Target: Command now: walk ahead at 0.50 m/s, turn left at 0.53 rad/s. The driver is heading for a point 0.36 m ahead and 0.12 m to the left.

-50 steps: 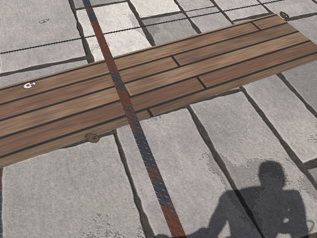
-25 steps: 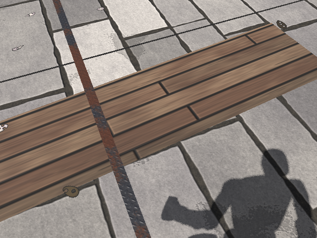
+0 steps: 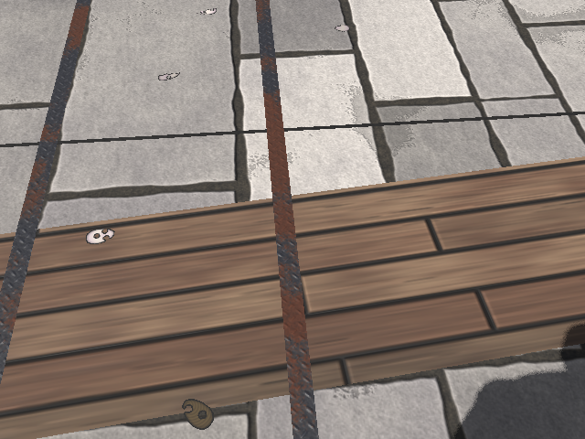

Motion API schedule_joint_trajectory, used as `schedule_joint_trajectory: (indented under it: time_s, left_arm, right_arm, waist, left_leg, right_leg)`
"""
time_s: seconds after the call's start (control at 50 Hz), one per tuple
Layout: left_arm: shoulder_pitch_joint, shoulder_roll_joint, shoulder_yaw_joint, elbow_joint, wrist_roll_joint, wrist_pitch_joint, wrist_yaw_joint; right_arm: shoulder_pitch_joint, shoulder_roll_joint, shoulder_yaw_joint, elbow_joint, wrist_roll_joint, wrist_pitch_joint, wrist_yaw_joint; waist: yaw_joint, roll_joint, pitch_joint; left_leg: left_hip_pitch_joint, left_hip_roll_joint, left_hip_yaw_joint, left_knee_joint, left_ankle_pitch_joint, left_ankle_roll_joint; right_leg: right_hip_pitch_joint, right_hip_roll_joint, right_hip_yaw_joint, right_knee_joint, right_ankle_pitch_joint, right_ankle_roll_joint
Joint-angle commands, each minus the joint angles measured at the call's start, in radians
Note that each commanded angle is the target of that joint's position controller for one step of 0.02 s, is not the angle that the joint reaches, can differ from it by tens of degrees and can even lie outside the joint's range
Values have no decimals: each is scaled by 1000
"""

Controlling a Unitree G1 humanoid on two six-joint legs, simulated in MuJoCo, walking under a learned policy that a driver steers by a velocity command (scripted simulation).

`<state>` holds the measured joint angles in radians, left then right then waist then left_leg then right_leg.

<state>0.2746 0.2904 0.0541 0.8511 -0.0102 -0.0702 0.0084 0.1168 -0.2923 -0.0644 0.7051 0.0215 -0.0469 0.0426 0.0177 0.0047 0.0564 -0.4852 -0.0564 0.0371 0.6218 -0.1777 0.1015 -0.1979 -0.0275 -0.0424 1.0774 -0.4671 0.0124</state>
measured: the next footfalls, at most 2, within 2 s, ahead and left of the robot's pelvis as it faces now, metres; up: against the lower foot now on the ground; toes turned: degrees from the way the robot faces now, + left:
right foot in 0.40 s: +0.43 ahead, -0.11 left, +0.00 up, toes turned +14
left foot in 0.72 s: +0.34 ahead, +0.13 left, +0.00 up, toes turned +12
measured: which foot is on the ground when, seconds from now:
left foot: down 0.00-0.40, up 0.42-0.70, down 0.72-1.00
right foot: up 0.00-0.38, down 0.40-1.00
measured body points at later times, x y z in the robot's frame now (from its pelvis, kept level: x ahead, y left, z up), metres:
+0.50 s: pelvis +0.27 -0.03 +0.01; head +0.31 -0.03 +0.46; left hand +0.41 +0.25 -0.08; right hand +0.40 -0.30 -0.11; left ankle +0.12 +0.07 -0.64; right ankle +0.39 -0.11 -0.72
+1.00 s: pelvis +0.35 +0.00 +0.01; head +0.35 +0.01 +0.46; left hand +0.39 +0.28 -0.11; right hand +0.53 -0.22 -0.10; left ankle +0.30 +0.12 -0.72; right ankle +0.39 -0.12 -0.72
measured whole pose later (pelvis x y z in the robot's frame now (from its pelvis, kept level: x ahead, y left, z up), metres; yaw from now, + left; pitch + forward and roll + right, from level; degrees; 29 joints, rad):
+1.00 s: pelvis +0.35 +0.00 +0.01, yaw +15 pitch -1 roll -1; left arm 0.15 0.24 0.02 0.90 0.01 -0.02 -0.01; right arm 0.22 -0.23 -0.03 0.76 -0.01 0.01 -0.03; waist 0.01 0.00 0.02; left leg -0.23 0.01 -0.06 0.56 -0.32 -0.02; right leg -0.25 0.01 -0.01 0.53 -0.26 0.00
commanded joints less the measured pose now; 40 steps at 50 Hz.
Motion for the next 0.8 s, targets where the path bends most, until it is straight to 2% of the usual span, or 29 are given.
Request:
schedule_joint_trajectory:
  time_s: [0.02,0.04,0.06,0.1,0.14,0.18,0.24,0.28,0.32,0.36,0.38,0.4,0.42,0.44,0.46,0.48,0.5,0.52,0.54,0.58,0.62,0.64,0.68,0.7,0.72,0.74,0.76,0.78,0.8]
  left_arm:
    - [-98,123,15,-147,-20,-81,-15]
    - [-104,134,24,-140,7,-77,-7]
    - [-87,135,28,-139,16,-65,-7]
    - [-62,114,27,-140,24,-42,-6]
    - [-105,89,20,-158,28,-30,-2]
    - [-183,67,10,-179,28,-29,-3]
    - [-284,55,2,-205,16,-38,-14]
    - [-315,72,7,-219,10,-44,-21]
    - [-305,95,17,-218,19,-53,-30]
    - [-246,108,26,-202,28,-63,-34]
    - [-183,116,31,-187,40,-69,-31]
    - [-96,162,39,-183,59,-75,-27]
    - [-11,211,49,-170,74,-62,-23]
    - [37,176,47,-139,29,-44,-31]
    - [-9,131,34,-157,11,-31,-32]
    - [-71,97,19,-167,21,-18,-30]
    - [-131,60,1,-168,27,-11,-31]
    - [-176,40,-9,-165,32,-7,-32]
    - [-201,50,-7,-155,37,-2,-33]
    - [-219,74,2,-141,39,4,-31]
    - [-199,91,8,-121,29,10,-27]
    - [-198,94,8,-114,23,15,-25]
    - [-218,84,-1,-106,13,25,-25]
    - [-199,60,-11,-94,14,27,-28]
    - [-176,37,-21,-82,24,26,-32]
    - [-129,48,-18,-75,35,26,-35]
    - [-140,45,-19,-70,34,30,-31]
    - [-161,55,-17,-68,31,34,-26]
    - [-159,49,-18,-61,28,36,-21]
  right_arm:
    - [209,-158,-48,-22,-7,-16,-12]
    - [153,-123,-39,-35,-8,-18,-16]
    - [122,-113,-33,-53,-19,-17,-20]
    - [110,-121,-37,-63,-16,-18,-28]
    - [130,-149,-45,-59,-11,-19,-40]
    - [154,-162,-51,-52,-5,-14,-51]
    - [200,-166,-53,-38,-1,-3,-58]
    - [230,-161,-52,-22,2,4,-60]
    - [255,-144,-49,-9,-2,15,-67]
    - [238,-130,-46,-12,-9,23,-74]
    - [214,-113,-39,-22,-9,24,-74]
    - [211,-72,-24,-46,-23,19,-73]
    - [364,-28,-6,-36,-20,13,-73]
    - [448,-80,-8,-20,-11,10,-66]
    - [376,-148,-27,-9,2,23,-66]
    - [273,-156,-30,-25,1,38,-72]
    - [216,-143,-29,-37,-9,54,-77]
    - [202,-122,-28,-44,-16,68,-80]
    - [220,-85,-18,-39,-16,78,-80]
    - [240,-37,-3,-26,-23,78,-83]
    - [230,-37,0,-17,-24,75,-82]
    - [229,-45,-2,-11,-23,78,-80]
    - [216,-45,-3,-1,-30,84,-74]
    - [182,-53,-3,-13,-43,87,-73]
    - [151,-80,-5,-35,-55,87,-76]
    - [112,-144,-17,-47,-49,89,-81]
    - [108,-119,-17,-29,-44,85,-77]
    - [99,-81,-7,-31,-47,76,-73]
    - [93,-64,-2,-26,-51,67,-72]
  waist:
    - [-91,-4,-185]
    - [-58,-10,-145]
    - [-27,16,-121]
    - [0,25,-105]
    - [-6,26,-79]
    - [-34,39,-63]
    - [-80,67,-59]
    - [-90,80,-51]
    - [-87,95,-69]
    - [-53,116,-98]
    - [-12,111,-130]
    - [21,52,-244]
    - [-3,-185,-388]
    - [-8,-286,-487]
    - [17,-163,-381]
    - [20,-92,-284]
    - [5,-62,-199]
    - [-28,-79,-158]
    - [-52,-115,-132]
    - [-60,-155,-151]
    - [-48,-148,-204]
    - [-49,-139,-215]
    - [-65,-122,-189]
    - [-59,-106,-159]
    - [-46,-66,-134]
    - [9,29,-89]
    - [2,84,-67]
    - [-9,78,-36]
    - [-6,82,-32]
  left_leg:
    - [623,304,-555,-326,12,223]
    - [509,272,-477,-338,113,205]
    - [422,248,-443,-360,185,204]
    - [332,228,-397,-391,260,213]
    - [268,204,-340,-405,298,205]
    - [230,160,-292,-400,257,168]
    - [205,133,-286,-380,158,124]
    - [247,149,-317,-337,164,109]
    - [333,167,-349,-245,246,83]
    - [385,170,-373,-142,356,51]
    - [380,130,-352,-58,420,20]
    - [302,75,-315,120,304,-25]
    - [35,-52,-233,460,-240,-104]
    - [-78,-51,-244,634,-536,-134]
    - [-128,-8,-261,707,-479,-152]
    - [-146,23,-222,698,-420,-160]
    - [-128,53,-204,626,-385,-165]
    - [-60,90,-194,525,-358,-165]
    - [25,95,-156,411,-338,-168]
    - [151,85,-100,233,-297,-177]
    - [227,86,-91,107,-175,-172]
    - [266,84,-85,48,-111,-166]
    - [366,71,-64,-101,22,-139]
    - [398,85,-86,-159,57,-119]
    - [421,148,-160,-191,93,-91]
    - [356,183,-196,-184,10,-55]
    - [237,154,-178,-201,-186,-44]
    - [193,133,-167,-216,-224,-56]
    - [184,129,-162,-216,-177,-71]
  right_leg:
    - [-582,-41,136,202,64,-32]
    - [-521,-71,133,111,101,-23]
    - [-458,-83,135,79,126,-14]
    - [-416,-84,120,-2,147,17]
    - [-418,-72,100,-117,225,50]
    - [-390,-48,93,-280,377,64]
    - [-304,5,83,-471,548,65]
    - [-292,20,95,-534,565,54]
    - [-279,31,103,-586,545,28]
    - [-213,39,92,-621,526,-13]
    - [-110,32,74,-675,616,-40]
    - [107,-94,167,-616,901,-95]
    - [442,-339,451,-557,1197,-283]
    - [508,-433,672,-596,1035,-369]
    - [405,-381,606,-637,820,-328]
    - [292,-324,497,-660,709,-279]
    - [158,-277,417,-693,683,-258]
    - [49,-239,357,-722,661,-236]
    - [-40,-194,293,-750,664,-217]
    - [-92,-157,212,-756,776,-225]
    - [-58,-174,206,-747,786,-238]
    - [-57,-178,204,-746,713,-235]
    - [-115,-152,192,-750,436,-199]
    - [-154,-124,190,-759,262,-152]
    - [-197,-94,180,-747,108,-96]
    - [-208,-24,126,-730,19,-52]
    - [-129,4,79,-704,66,-28]
    - [-103,5,78,-679,109,-21]
    - [-89,1,76,-663,152,-27]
